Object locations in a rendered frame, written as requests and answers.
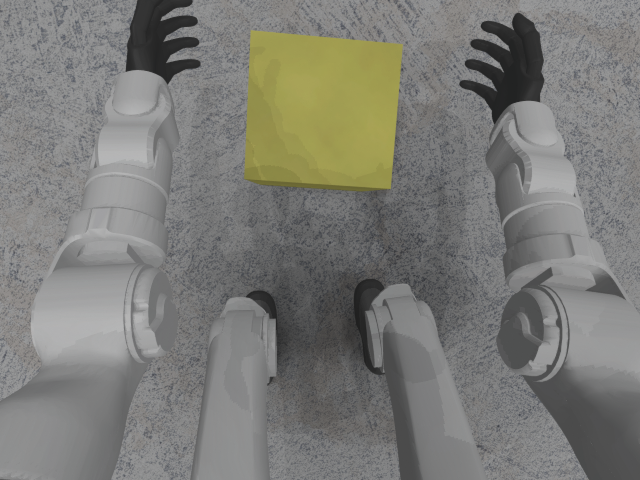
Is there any robot left forearm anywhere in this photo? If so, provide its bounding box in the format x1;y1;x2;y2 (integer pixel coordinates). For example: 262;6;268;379
31;70;180;357

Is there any robot right thigh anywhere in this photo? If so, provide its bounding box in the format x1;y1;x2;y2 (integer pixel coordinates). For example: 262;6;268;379
365;296;488;480

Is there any carton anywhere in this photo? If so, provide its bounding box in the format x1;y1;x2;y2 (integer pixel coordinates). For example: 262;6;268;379
244;30;403;192

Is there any right robot foot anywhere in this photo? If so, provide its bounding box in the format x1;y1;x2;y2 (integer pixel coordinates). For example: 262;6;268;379
354;279;385;375

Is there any robot left hand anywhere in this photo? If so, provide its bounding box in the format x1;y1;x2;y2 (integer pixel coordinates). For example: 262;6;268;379
126;0;201;85

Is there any right robot upper arm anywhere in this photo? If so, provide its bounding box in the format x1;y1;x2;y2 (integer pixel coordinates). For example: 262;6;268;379
496;284;640;480

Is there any robot right forearm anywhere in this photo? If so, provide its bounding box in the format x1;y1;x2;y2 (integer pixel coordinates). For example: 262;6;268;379
485;101;636;309

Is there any left robot upper arm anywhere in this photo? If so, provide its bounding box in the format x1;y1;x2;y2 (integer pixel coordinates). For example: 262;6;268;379
0;263;179;480

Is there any robot right hand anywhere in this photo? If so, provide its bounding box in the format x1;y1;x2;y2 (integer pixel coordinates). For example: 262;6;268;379
459;13;544;125

